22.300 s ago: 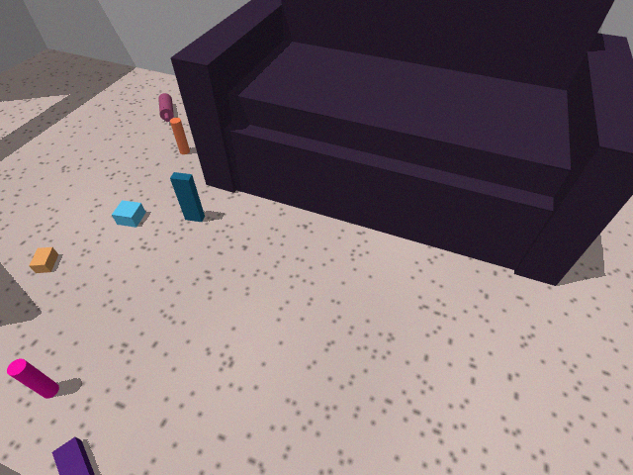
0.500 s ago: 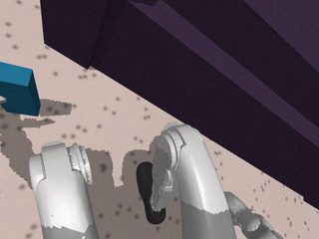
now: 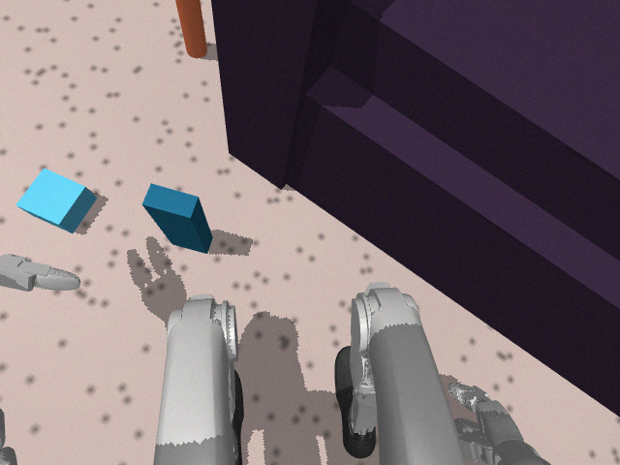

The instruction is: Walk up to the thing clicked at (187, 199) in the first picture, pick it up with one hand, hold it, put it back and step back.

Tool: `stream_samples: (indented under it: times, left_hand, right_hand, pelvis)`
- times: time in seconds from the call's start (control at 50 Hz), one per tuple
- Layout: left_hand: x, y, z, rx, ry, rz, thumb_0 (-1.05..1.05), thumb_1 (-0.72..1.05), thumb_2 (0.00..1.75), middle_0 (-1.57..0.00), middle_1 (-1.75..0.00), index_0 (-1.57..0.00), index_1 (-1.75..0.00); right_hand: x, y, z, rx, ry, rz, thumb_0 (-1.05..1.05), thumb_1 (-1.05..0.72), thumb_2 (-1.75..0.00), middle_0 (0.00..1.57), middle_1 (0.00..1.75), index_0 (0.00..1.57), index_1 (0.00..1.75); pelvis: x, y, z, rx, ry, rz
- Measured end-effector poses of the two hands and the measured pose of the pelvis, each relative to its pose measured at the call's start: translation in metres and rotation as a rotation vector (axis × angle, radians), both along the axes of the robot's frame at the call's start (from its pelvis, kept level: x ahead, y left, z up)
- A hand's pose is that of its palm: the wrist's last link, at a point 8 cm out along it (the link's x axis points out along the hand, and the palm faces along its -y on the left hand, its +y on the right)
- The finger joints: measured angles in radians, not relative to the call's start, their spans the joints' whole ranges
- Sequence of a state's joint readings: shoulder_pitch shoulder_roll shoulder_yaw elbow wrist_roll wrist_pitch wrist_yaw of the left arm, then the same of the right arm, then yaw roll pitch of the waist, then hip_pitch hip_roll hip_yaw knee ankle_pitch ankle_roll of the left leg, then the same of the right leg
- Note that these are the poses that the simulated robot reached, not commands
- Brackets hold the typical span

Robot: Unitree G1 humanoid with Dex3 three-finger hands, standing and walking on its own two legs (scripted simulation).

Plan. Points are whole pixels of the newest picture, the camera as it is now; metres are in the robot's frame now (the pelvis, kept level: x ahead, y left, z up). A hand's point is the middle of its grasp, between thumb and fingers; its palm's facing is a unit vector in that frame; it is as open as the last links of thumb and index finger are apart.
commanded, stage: home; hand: left
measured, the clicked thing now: (183, 224) +0.48 +0.20 -0.30
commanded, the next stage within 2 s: none
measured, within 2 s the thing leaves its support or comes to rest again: neither
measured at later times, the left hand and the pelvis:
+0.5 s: hand out of the picture +0.29 +0.23 +0.12, palm faces +0.19 -0.91 -0.36, open 17.2 cm; pelvis +0.06 -0.01 +0.22, yaw +4 degrees
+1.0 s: hand out of the picture +0.24 +0.19 +0.24, palm faces +0.20 -0.94 -0.29, open 17.4 cm; pelvis +0.09 -0.01 +0.29, yaw +5 degrees
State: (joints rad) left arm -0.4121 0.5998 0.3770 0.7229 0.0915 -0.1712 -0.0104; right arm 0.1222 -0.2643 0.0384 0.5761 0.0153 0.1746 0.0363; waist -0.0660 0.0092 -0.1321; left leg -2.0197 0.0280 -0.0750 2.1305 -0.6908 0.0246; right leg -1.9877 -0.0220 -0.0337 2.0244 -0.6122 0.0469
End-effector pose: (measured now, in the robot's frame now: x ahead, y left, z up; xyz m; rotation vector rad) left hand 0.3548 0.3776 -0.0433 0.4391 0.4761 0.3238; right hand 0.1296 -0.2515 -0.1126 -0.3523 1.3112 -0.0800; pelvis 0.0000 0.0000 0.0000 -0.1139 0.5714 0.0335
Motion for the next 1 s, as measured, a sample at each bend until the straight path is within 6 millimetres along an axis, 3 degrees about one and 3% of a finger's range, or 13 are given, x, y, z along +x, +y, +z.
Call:
stream_samples:
  times: [0.14,0.3,0.54,0.66,0.78,0.88,1.0]
  left_hand:
    - [-0.034,-0.043,0.055,-0.047,0.094,-0.004,-0.01,-0.46,0.11,-0.07,-0.07,-0.07,-0.07]
    - [-0.058,-0.065,0.124,-0.093,0.156,0.065,-0.01,-0.48,0.09,-0.06,-0.06,-0.07,-0.07]
    - [-0.094,-0.111,0.213,-0.188,0.238,0.096,-0.01,-0.5,0.08,-0.06,-0.06,-0.06,-0.06]
    - [-0.109,-0.128,0.259,-0.21,0.242,0.086,-0.01,-0.52,0.07,-0.06,-0.05,-0.06,-0.06]
    - [-0.122,-0.141,0.298,-0.223,0.213,0.069,-0.01,-0.53,0.06,-0.05,-0.05,-0.06,-0.06]
    - [-0.132,-0.145,0.312,-0.239,0.197,0.075,-0.01,-0.54,0.06,-0.05,-0.05,-0.06,-0.05]
    - [-0.141,-0.146,0.311,-0.25,0.211,0.093,-0.01,-0.54,0.06,-0.05,-0.05,-0.05,-0.06]
  right_hand:
    - [0.042,0.003,0.069,0.015,-0.142,-0.02,0.0,-0.9,-0.9,0.2,0.3,0.21,0.3]
    - [0.085,-0.002,0.159,-0.004,-0.314,-0.017,0.0,-0.9,-0.9,0.2,0.3,0.21,0.3]
    - [0.101,0.003,0.264,-0.004,-0.445,-0.03,0.01,-0.9,-0.9,0.2,0.3,0.21,0.3]
    - [0.104,0.01,0.301,0.007,-0.499,-0.057,0.01,-0.9,-0.9,0.2,0.3,0.21,0.3]
    - [0.115,0.018,0.325,0.021,-0.579,-0.066,0.01,-0.9,-0.9,0.2,0.3,0.21,0.3]
    - [0.128,0.023,0.339,0.032,-0.638,-0.044,0.01,-0.9,-0.9,0.2,0.3,0.21,0.3]
    - [0.139,0.026,0.348,0.036,-0.681,-0.002,0.01,-0.9,-0.9,0.2,0.3,0.21,0.3]
  pelvis:
    - [0.013,-0.006,0.069,0.028,-0.016,0.006]
    - [0.033,-0.012,0.141,0.051,-0.081,0.02]
    - [0.063,-0.013,0.232,0.07,-0.231,0.041]
    - [0.077,-0.01,0.265,0.078,-0.311,0.046]
    - [0.088,-0.007,0.284,0.084,-0.37,0.047]
    - [0.091,-0.006,0.291,0.088,-0.405,0.052]
    - [0.09,-0.008,0.294,0.093,-0.428,0.058]
